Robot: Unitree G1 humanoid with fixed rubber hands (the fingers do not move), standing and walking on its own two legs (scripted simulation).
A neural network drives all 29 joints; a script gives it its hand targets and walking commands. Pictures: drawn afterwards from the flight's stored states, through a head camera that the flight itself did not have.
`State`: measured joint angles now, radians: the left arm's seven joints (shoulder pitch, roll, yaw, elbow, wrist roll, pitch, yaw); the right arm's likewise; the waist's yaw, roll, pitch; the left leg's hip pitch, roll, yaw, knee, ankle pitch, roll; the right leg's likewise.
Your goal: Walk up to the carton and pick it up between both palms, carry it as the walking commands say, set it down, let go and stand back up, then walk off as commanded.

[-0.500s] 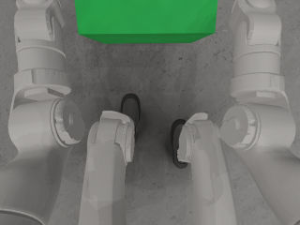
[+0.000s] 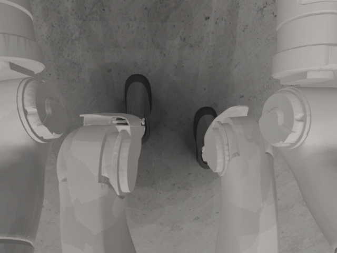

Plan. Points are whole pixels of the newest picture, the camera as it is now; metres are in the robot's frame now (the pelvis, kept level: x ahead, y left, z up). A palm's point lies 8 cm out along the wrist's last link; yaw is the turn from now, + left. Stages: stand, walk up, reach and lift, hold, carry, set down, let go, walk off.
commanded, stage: set down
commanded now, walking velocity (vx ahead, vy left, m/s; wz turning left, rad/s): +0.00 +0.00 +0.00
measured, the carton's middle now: out of the picture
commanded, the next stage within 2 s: none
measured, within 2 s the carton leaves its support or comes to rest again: rests again in 0.34 s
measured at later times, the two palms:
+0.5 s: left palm out of the picture +0.56 +0.27 -0.19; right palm out of the picture +0.58 -0.09 -0.18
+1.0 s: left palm out of the picture +0.56 +0.27 -0.19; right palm out of the picture +0.58 -0.09 -0.19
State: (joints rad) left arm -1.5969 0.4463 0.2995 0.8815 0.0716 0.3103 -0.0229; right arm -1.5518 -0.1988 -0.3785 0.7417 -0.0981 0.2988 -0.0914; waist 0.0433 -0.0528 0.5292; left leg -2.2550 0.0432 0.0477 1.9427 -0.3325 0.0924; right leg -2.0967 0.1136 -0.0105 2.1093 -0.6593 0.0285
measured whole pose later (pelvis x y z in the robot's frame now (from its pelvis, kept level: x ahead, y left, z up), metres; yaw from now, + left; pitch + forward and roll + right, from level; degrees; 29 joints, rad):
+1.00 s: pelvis +0.00 +0.00 -0.02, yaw -1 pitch +34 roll -3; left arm -1.65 0.51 0.28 1.08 0.04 0.24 -0.11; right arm -1.56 -0.23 -0.30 0.89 -0.04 0.25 -0.09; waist 0.06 -0.07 0.52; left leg -2.26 0.06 0.05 2.01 -0.35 0.10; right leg -2.10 0.12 -0.02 2.17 -0.68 0.03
